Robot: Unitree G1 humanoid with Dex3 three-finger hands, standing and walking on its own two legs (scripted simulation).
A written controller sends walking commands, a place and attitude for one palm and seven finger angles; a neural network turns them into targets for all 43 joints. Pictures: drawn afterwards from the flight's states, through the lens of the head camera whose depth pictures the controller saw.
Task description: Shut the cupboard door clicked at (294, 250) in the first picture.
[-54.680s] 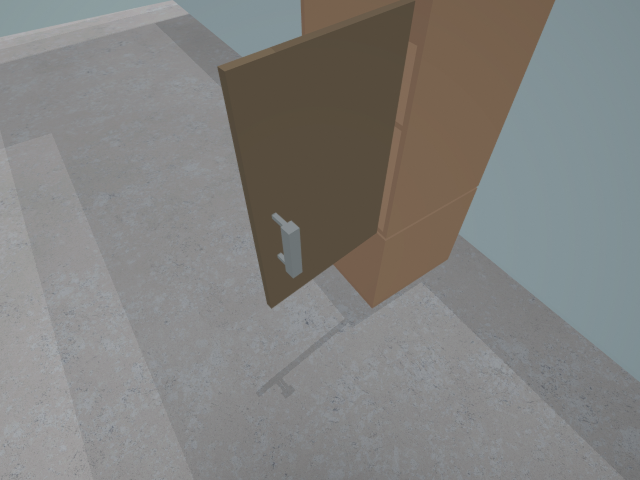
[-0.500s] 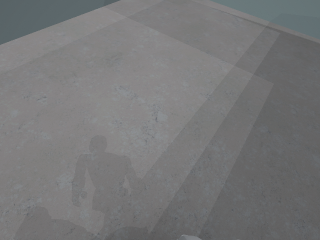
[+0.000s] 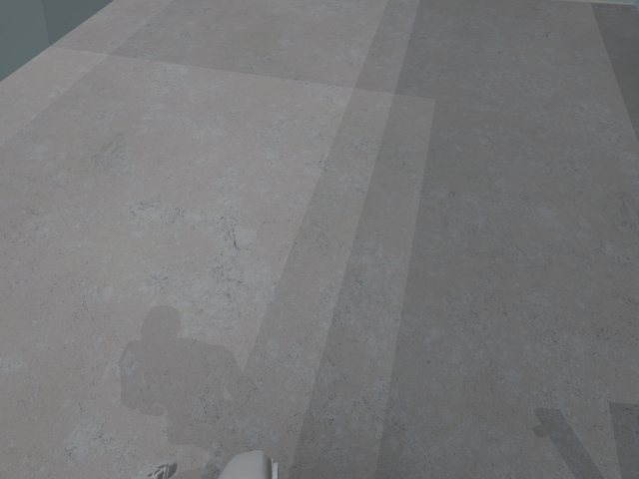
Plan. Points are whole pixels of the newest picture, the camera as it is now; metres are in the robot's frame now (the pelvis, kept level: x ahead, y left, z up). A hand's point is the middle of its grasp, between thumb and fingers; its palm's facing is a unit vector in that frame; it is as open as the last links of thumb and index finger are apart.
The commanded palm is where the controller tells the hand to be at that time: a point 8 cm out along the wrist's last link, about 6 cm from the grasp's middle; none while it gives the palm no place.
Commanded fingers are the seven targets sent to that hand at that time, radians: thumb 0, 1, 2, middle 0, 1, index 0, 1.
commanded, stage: turn to face it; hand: left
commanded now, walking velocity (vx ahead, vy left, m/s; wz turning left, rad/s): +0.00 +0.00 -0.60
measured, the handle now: out of the picture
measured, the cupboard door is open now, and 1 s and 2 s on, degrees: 33 33 33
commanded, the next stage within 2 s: take the last steps up to it in 1.92 s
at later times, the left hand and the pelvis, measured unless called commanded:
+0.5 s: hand (188, 452) +0.17 +0.21 -0.16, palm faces -0.27 -0.94 -0.22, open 7.4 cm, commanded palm none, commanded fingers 0.00 0.90 0.90 -0.20 -0.30 -0.20 -0.30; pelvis +0.02 +0.03 +0.00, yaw -19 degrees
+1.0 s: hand (238, 422) +0.22 +0.15 -0.18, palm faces -0.53 -0.83 -0.18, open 7.4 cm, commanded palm none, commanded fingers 0.00 0.90 0.90 -0.20 -0.30 -0.20 -0.30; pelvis +0.04 +0.02 -0.01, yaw -36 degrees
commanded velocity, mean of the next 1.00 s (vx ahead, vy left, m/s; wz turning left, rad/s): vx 0.00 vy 0.00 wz -0.60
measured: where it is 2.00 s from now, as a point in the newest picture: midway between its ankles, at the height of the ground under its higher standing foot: outside the picture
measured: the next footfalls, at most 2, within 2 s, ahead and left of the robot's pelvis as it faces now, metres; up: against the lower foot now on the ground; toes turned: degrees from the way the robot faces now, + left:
left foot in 0.18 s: +0.08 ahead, +0.15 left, +0.00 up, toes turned -4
right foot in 0.58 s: +0.01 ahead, -0.12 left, +0.00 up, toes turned -26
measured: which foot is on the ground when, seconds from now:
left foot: up 0.00-0.16, down 0.18-0.58, up 0.60-0.92, down 0.94-1.00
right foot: down 0.00-0.18, up 0.20-0.56, down 0.58-0.94, up 0.96-1.00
